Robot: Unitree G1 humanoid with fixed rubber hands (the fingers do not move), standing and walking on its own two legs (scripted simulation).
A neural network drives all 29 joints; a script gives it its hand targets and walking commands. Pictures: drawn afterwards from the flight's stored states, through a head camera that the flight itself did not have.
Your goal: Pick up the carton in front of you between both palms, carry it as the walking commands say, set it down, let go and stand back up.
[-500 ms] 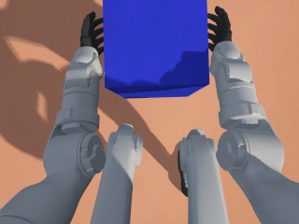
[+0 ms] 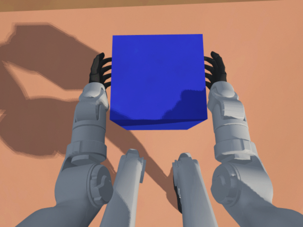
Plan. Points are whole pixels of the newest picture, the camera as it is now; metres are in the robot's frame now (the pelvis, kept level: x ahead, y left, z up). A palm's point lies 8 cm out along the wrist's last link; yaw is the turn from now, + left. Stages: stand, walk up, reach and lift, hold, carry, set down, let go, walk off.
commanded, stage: reach and lift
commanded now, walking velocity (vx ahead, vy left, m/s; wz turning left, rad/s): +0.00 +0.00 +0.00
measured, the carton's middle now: (157, 91) +0.46 +0.02 -0.12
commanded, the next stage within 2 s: hold in 1.98 s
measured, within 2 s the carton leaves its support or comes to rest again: neither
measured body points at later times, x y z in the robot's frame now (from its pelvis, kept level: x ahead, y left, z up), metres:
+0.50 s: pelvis +0.05 +0.00 +0.14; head +0.16 +0.01 +0.58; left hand +0.42 +0.17 +0.10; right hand +0.43 -0.14 +0.10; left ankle +0.10 +0.13 -0.51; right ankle +0.09 -0.13 -0.51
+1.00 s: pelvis +0.09 +0.00 +0.23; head +0.06 +0.01 +0.68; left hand +0.39 +0.16 +0.24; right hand +0.39 -0.15 +0.24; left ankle +0.10 +0.13 -0.51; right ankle +0.09 -0.13 -0.51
